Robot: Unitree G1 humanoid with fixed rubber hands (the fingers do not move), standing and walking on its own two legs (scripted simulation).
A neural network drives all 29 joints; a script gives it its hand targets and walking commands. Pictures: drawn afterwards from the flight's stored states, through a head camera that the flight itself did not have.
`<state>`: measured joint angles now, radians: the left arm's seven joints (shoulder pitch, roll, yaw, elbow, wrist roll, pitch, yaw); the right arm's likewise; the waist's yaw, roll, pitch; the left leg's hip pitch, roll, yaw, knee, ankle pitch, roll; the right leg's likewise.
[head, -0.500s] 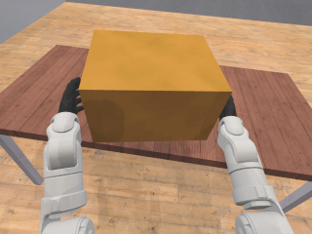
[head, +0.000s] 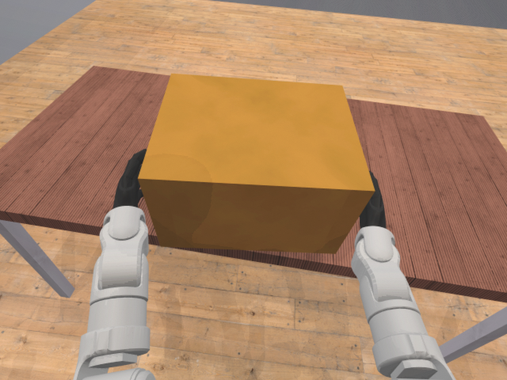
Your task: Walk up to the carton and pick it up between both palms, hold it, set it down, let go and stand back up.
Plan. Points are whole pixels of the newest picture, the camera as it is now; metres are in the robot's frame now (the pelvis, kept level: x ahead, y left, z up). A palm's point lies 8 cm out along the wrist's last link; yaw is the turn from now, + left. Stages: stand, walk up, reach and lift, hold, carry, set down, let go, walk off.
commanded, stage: set down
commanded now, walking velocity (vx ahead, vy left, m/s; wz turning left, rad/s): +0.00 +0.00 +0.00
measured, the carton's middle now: (253, 164) +0.42 -0.01 +0.12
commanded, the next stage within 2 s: none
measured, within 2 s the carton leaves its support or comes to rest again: neither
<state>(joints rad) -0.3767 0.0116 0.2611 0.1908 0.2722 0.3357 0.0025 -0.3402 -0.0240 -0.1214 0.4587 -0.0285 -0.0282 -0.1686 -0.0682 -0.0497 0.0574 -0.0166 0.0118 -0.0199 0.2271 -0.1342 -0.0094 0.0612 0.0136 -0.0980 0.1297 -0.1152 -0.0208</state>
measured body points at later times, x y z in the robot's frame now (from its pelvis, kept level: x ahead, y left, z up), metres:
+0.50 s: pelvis +0.01 +0.00 +0.00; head +0.02 +0.02 +0.45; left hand +0.39 +0.18 +0.09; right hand +0.36 -0.19 +0.08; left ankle +0.00 +0.12 -0.75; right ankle -0.02 -0.10 -0.75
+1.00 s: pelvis +0.01 +0.00 +0.00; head +0.04 +0.01 +0.45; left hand +0.41 +0.18 +0.06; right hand +0.38 -0.20 +0.06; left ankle +0.00 +0.12 -0.75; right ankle -0.02 -0.10 -0.75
